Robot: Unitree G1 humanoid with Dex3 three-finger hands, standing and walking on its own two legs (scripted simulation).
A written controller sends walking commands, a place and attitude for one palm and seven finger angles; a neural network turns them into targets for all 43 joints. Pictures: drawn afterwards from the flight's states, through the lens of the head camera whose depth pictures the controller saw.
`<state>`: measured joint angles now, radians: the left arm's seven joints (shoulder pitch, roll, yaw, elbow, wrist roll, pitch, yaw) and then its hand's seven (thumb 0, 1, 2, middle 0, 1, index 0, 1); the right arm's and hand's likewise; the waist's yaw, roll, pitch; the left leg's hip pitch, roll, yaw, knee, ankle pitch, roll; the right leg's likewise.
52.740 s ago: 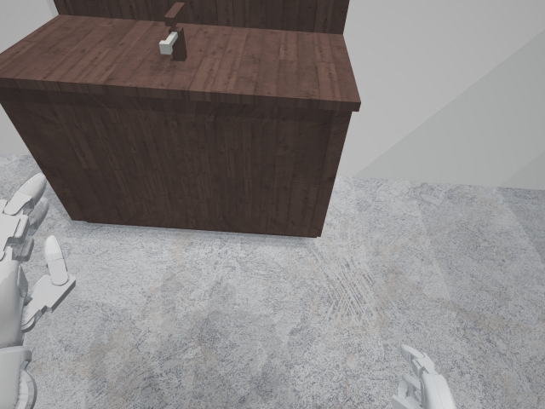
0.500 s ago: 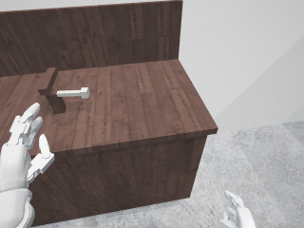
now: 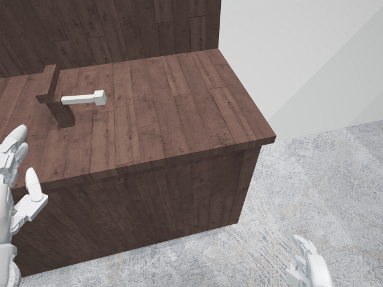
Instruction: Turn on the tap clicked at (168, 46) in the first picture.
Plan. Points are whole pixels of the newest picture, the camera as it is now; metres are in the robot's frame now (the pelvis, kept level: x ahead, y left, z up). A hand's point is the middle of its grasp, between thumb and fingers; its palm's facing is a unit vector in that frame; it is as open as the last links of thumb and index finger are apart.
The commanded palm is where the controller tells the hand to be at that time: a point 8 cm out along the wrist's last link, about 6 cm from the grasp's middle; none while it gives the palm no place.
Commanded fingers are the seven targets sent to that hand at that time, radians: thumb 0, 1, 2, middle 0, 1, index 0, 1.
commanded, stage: step back with the hand held close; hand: left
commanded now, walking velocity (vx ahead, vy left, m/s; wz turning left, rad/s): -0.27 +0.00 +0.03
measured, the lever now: (100, 97) +0.54 +0.30 +0.09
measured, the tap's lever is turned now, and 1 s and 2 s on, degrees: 82 82 82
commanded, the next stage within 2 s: stop stepping back and stand still in 1.10 s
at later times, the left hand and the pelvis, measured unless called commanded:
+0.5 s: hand (31, 235) +0.15 +0.23 +0.17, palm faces +0.45 -0.81 -0.38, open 7.4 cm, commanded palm +0.08 +0.28 +0.18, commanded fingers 0.00 0.90 0.90 -0.20 -0.30 -0.20 -0.30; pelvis -0.06 -0.01 -0.02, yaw +4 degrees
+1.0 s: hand (68, 279) +0.10 +0.15 +0.19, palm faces +0.28 -0.84 -0.47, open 7.4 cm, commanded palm +0.04 +0.20 +0.18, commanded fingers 0.00 0.90 0.90 -0.20 -0.30 -0.20 -0.30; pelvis -0.13 -0.07 +0.02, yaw -2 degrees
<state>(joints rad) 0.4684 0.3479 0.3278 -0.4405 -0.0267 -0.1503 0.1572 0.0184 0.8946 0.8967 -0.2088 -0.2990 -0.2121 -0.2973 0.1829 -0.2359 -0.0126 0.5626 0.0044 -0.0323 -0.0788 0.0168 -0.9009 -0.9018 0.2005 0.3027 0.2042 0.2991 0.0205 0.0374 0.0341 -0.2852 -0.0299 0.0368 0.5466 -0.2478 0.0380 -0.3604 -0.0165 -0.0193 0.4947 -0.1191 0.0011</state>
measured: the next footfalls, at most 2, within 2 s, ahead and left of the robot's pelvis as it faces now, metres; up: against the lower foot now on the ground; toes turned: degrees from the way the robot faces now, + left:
right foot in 0.74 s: -0.15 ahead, -0.18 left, +0.00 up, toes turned +0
left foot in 0.98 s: -0.12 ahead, +0.02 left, +0.00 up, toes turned +2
